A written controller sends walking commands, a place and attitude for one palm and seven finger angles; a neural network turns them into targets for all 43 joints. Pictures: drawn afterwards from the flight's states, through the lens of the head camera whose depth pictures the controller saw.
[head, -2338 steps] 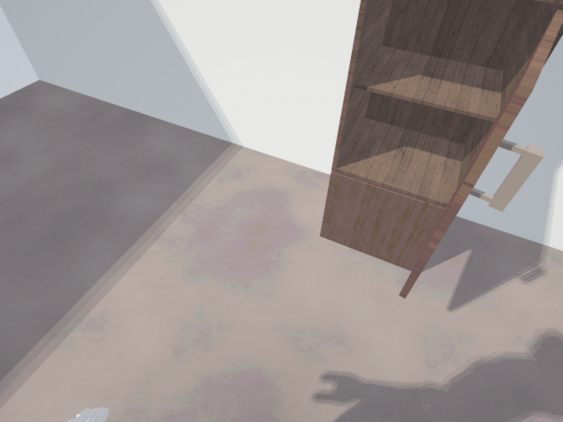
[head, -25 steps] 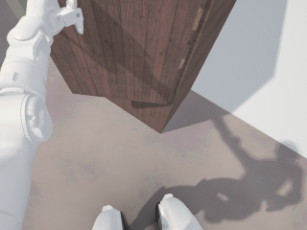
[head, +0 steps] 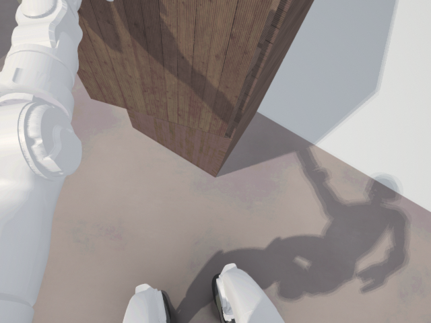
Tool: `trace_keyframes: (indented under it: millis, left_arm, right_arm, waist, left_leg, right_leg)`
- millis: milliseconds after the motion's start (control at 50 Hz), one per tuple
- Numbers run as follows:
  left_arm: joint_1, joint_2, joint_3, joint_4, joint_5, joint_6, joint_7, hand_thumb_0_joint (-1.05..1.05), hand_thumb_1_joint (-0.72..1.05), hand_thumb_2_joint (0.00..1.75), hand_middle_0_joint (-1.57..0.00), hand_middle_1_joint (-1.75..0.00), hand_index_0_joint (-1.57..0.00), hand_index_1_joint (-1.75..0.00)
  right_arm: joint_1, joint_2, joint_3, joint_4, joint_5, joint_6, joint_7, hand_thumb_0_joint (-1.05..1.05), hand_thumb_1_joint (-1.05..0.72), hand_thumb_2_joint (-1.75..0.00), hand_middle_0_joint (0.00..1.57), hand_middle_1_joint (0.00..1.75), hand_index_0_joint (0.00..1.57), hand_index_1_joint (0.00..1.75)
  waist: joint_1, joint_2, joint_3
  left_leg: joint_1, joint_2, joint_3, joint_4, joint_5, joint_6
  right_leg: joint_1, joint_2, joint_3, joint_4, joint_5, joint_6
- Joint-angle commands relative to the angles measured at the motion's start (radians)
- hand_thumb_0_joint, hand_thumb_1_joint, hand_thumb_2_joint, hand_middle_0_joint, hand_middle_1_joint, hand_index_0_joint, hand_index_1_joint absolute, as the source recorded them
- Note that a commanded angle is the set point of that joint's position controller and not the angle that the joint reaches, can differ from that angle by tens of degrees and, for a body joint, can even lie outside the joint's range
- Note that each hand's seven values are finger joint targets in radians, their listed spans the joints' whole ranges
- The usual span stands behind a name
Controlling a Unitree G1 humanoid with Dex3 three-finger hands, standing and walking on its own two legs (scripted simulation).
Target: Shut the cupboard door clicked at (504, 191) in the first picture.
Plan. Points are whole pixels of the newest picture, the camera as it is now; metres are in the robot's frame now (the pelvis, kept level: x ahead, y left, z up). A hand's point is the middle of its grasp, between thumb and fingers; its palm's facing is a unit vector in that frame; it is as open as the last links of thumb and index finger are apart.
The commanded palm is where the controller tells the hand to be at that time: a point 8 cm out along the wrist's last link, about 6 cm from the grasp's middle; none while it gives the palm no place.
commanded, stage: pull the fist back off the door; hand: left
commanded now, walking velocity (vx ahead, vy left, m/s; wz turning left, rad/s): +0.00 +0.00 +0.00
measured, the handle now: out of the picture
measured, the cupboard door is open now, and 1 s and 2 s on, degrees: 16 16 16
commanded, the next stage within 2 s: draw the hand back to the body in 0.76 s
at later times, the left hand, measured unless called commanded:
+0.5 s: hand (106, 6) +0.56 +0.05 +0.16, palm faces +0.08 -1.00 +0.00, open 3.1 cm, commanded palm +0.52 +0.08 +0.16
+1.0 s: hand (113, 31) +0.50 +0.04 +0.18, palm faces +0.08 -1.00 +0.00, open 3.1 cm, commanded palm +0.44 +0.10 +0.17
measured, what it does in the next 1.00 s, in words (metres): stands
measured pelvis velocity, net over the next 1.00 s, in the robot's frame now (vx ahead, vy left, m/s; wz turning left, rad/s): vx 0.00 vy -0.01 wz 0.00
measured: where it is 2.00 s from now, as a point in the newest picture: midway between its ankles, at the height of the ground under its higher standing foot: outside the picture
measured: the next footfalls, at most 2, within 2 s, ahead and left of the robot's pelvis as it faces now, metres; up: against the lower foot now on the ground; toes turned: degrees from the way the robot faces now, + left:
none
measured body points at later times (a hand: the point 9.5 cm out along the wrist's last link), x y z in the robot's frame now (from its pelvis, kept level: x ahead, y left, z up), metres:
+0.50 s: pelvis +0.03 -0.01 +0.04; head +0.13 -0.01 +0.47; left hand +0.55 +0.10 +0.16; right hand -0.02 -0.26 -0.08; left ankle +0.00 +0.11 -0.67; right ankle +0.01 -0.13 -0.67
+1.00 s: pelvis +0.00 -0.01 +0.04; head +0.06 -0.03 +0.48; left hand +0.49 +0.09 +0.18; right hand +0.03 -0.26 -0.09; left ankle +0.00 +0.11 -0.67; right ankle +0.01 -0.13 -0.67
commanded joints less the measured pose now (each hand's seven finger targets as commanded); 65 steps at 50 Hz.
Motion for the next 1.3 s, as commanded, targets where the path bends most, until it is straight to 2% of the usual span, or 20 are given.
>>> trace_keyframes:
  millis: [0, 60, 140, 220, 320, 380, 460, 540, 580, 620, 660, 700, 740, 860, 900, 960, 1020, 1140, 1180, 1280]
  left_arm:
    - [-0.470, 0.057, -0.005, -0.289, 0.152, -0.133, 0.325, 0.00, 0.90, 0.90, -1.30, -1.50, -1.30, -1.50]
    - [-0.448, 0.027, -0.075, -0.339, 0.184, -0.167, 0.295, 0.00, 0.90, 0.90, -1.30, -1.50, -1.30, -1.50]
    - [-0.443, 0.047, -0.044, -0.344, 0.093, -0.132, 0.213, 0.00, 0.90, 0.90, -1.30, -1.50, -1.30, -1.50]
    - [-0.341, 0.053, 0.003, -0.415, 0.052, -0.205, 0.223, 0.00, 0.90, 0.90, -1.30, -1.50, -1.30, -1.50]
    - [-0.051, -0.074, -0.063, -0.360, 0.065, -0.240, 0.215, 0.00, 0.90, 0.90, -1.30, -1.50, -1.30, -1.50]
    - [-0.024, -0.114, -0.082, -0.368, 0.028, -0.212, 0.197, 0.00, 0.90, 0.90, -1.30, -1.50, -1.30, -1.50]
    - [-0.023, -0.188, -0.125, -0.509, -0.018, -0.254, 0.192, 0.00, 0.90, 0.90, -1.30, -1.50, -1.30, -1.50]
    - [0.017, -0.226, -0.169, -0.593, -0.009, -0.301, 0.199, 0.00, 0.90, 0.90, -1.30, -1.50, -1.30, -1.50]
    - [0.050, -0.237, -0.182, -0.564, -0.008, -0.288, 0.201, 0.00, 0.90, 0.90, -1.30, -1.50, -1.30, -1.50]
    - [0.057, -0.260, -0.204, -0.624, -0.013, -0.283, 0.202, 0.00, 0.90, 0.90, -1.30, -1.50, -1.30, -1.50]
    - [0.088, -0.302, -0.232, -0.609, -0.024, -0.269, 0.206, 0.00, 0.90, 0.90, -1.30, -1.50, -1.30, -1.50]
    - [0.013, -0.287, -0.225, -0.567, -0.030, -0.261, 0.218, 0.00, 0.90, 0.90, -1.30, -1.50, -1.30, -1.50]
    - [-0.022, -0.248, -0.198, -0.554, -0.025, -0.271, 0.231, 0.00, 0.90, 0.90, -1.30, -1.50, -1.30, -1.50]
    - [0.016, -0.239, -0.187, -0.425, -0.004, -0.287, 0.238, 0.00, 0.90, 0.90, -1.30, -1.50, -1.30, -1.50]
    - [0.129, -0.156, -0.101, -0.434, -0.009, -0.287, 0.229, 0.00, 0.90, 0.90, -1.30, -1.50, -1.30, -1.50]
    - [0.280, -0.138, -0.079, -0.531, -0.023, -0.285, 0.193, 0.00, 0.90, 0.90, -1.30, -1.50, -1.30, -1.50]
    - [0.381, -0.136, -0.094, -0.654, -0.041, -0.270, 0.158, 0.00, 0.90, 0.90, -1.30, -1.50, -1.30, -1.50]
    - [0.462, -0.213, -0.203, -1.011, -0.111, -0.217, 0.093, 0.00, 0.90, 0.90, -1.30, -1.50, -1.30, -1.50]
    - [0.519, -0.219, -0.220, -1.055, -0.124, -0.184, 0.078, 0.00, 0.90, 0.90, -1.30, -1.50, -1.30, -1.50]
    - [0.714, -0.195, -0.203, -1.147, -0.150, -0.091, 0.043, 0.00, 0.90, 0.90, -1.27, -1.47, -1.27, -1.47]
  right_arm:
    - [0.296, -0.167, -0.078, -0.017, -0.049, 0.003, 0.069, 0.00, -0.90, -0.90, 0.20, 0.30, 0.20, 0.30]
    - [0.300, -0.175, -0.103, -0.018, -0.036, 0.025, 0.082, 0.00, -0.90, -0.90, 0.20, 0.30, 0.20, 0.30]
    - [0.283, -0.175, -0.100, -0.029, -0.003, 0.059, 0.056, 0.00, -0.90, -0.90, 0.20, 0.30, 0.20, 0.30]
    - [0.269, -0.156, -0.096, -0.040, -0.006, 0.047, 0.048, 0.00, -0.90, -0.90, 0.20, 0.30, 0.20, 0.30]
    - [0.240, -0.146, -0.112, -0.049, 0.006, 0.050, 0.060, 0.00, -0.90, -0.90, 0.20, 0.30, 0.20, 0.30]
    - [0.209, -0.149, -0.117, -0.058, 0.024, 0.067, 0.053, 0.00, -0.90, -0.90, 0.20, 0.30, 0.20, 0.30]
    - [0.156, -0.134, -0.121, -0.063, 0.032, 0.060, 0.043, 0.00, -0.90, -0.90, 0.20, 0.30, 0.20, 0.30]
    - [0.111, -0.124, -0.125, -0.056, 0.041, 0.046, 0.037, 0.00, -0.90, -0.90, 0.20, 0.30, 0.20, 0.30]
    - [0.091, -0.123, -0.122, -0.053, 0.045, 0.048, 0.033, 0.00, -0.90, -0.90, 0.20, 0.30, 0.20, 0.30]
    - [0.067, -0.121, -0.124, -0.062, 0.051, 0.046, 0.025, 0.00, -0.90, -0.90, 0.20, 0.30, 0.20, 0.30]
    - [0.034, -0.113, -0.119, -0.063, 0.059, 0.043, 0.019, 0.00, -0.90, -0.90, 0.20, 0.30, 0.20, 0.30]
    - [0.022, -0.115, -0.114, -0.047, 0.058, 0.040, 0.010, 0.00, -0.90, -0.90, 0.20, 0.30, 0.20, 0.30]
    - [0.010, -0.118, -0.107, -0.047, 0.060, 0.034, 0.002, 0.00, -0.90, -0.90, 0.20, 0.30, 0.20, 0.30]
    - [-0.004, -0.115, -0.095, -0.042, 0.049, 0.016, 0.002, 0.00, -0.90, -0.90, 0.20, 0.30, 0.20, 0.30]
    - [-0.007, -0.123, -0.097, -0.067, 0.050, 0.016, 0.003, 0.00, -0.90, -0.90, 0.20, 0.30, 0.20, 0.30]
    - [-0.031, -0.114, -0.092, -0.116, 0.062, 0.025, -0.001, 0.00, -0.90, -0.90, 0.20, 0.30, 0.20, 0.30]
    - [-0.050, -0.114, -0.096, -0.143, 0.080, 0.030, -0.013, 0.00, -0.90, -0.90, 0.20, 0.30, 0.20, 0.30]
    - [-0.137, -0.098, -0.098, -0.155, 0.115, -0.004, -0.044, 0.00, -0.90, -0.90, 0.20, 0.30, 0.20, 0.30]
    - [-0.165, -0.097, -0.091, -0.152, 0.120, -0.018, -0.053, 0.00, -0.90, -0.90, 0.20, 0.30, 0.20, 0.30]
    - [-0.247, -0.091, -0.073, -0.168, 0.136, -0.041, -0.074, 0.00, -0.90, -0.90, 0.20, 0.30, 0.20, 0.30]
  waist:
    - [-0.031, 0.140, -0.635]
    - [-0.022, 0.135, -0.685]
    - [0.000, 0.109, -0.663]
    - [0.039, 0.067, -0.651]
    - [0.082, -0.014, -0.534]
    - [0.084, -0.089, -0.460]
    - [0.104, -0.043, -0.474]
    - [0.122, -0.014, -0.488]
    - [0.122, -0.066, -0.446]
    - [0.140, -0.020, -0.472]
    - [0.139, -0.040, -0.440]
    - [0.114, -0.103, -0.375]
    - [0.117, -0.109, -0.381]
    - [0.122, -0.119, -0.369]
    - [0.179, -0.118, -0.421]
    - [0.231, -0.126, -0.448]
    - [0.243, -0.174, -0.413]
    - [0.243, -0.078, -0.369]
    - [0.248, -0.079, -0.304]
    - [0.294, -0.100, -0.220]
  left_leg:
    - [0.543, -0.022, -0.070, -0.047, 0.549, 0.001]
    - [0.620, -0.030, -0.052, -0.075, 0.585, 0.001]
    - [0.615, -0.047, -0.028, -0.139, 0.521, 0.009]
    - [0.619, -0.050, -0.013, -0.169, 0.550, 0.008]
    - [0.594, -0.058, 0.026, -0.207, 0.558, 0.009]
    - [0.575, -0.063, 0.037, -0.241, 0.496, 0.014]
    - [0.656, -0.067, 0.041, -0.248, 0.518, 0.011]
    - [0.720, -0.062, 0.034, -0.247, 0.540, 0.005]
    - [0.693, -0.063, 0.035, -0.262, 0.489, 0.006]
    - [0.735, -0.065, 0.037, -0.267, 0.502, 0.004]
    - [0.739, -0.060, 0.033, -0.274, 0.481, 0.000]
    - [0.684, -0.064, 0.033, -0.287, 0.380, 0.005]
    - [0.668, -0.069, 0.029, -0.297, 0.342, 0.006]
    - [0.619, -0.073, 0.028, -0.293, 0.292, 0.004]
    - [0.616, -0.077, 0.038, -0.305, 0.307, 0.004]
    - [0.617, -0.077, 0.059, -0.329, 0.339, 0.008]
    - [0.628, -0.072, 0.068, -0.359, 0.322, 0.013]
    - [0.772, -0.061, 0.072, -0.409, 0.324, 0.016]
    - [0.776, -0.060, 0.067, -0.434, 0.274, 0.017]
    - [0.793, -0.064, 0.063, -0.486, 0.238, 0.017]
  right_leg:
    - [0.166, 0.039, -0.004, -0.075, 0.388, -0.010]
    - [0.242, 0.042, 0.006, -0.104, 0.443, -0.017]
    - [0.363, 0.046, 0.017, -0.157, 0.476, -0.017]
    - [0.454, 0.047, 0.019, -0.169, 0.547, -0.015]
    - [0.518, 0.045, 0.020, -0.196, 0.610, -0.016]
    - [0.547, 0.046, 0.023, -0.228, 0.595, -0.011]
    - [0.554, 0.045, 0.027, -0.234, 0.604, -0.012]
    - [0.535, 0.040, 0.022, -0.221, 0.589, -0.015]
    - [0.540, 0.038, 0.021, -0.230, 0.558, -0.013]
    - [0.549, 0.035, 0.021, -0.228, 0.554, -0.019]
    - [0.530, 0.035, 0.018, -0.236, 0.526, -0.017]
    - [0.518, 0.033, 0.023, -0.255, 0.462, -0.010]
    - [0.524, 0.028, 0.031, -0.255, 0.430, -0.011]
    - [0.503, 0.022, 0.035, -0.248, 0.379, -0.012]
    - [0.572, 0.020, 0.039, -0.245, 0.395, -0.019]
    - [0.666, 0.023, 0.043, -0.253, 0.457, -0.020]
    - [0.721, 0.027, 0.045, -0.288, 0.456, -0.018]
    - [0.729, 0.035, 0.038, -0.348, 0.415, -0.016]
    - [0.711, 0.035, 0.035, -0.376, 0.345, -0.014]
    - [0.742, 0.025, 0.031, -0.421, 0.271, -0.015]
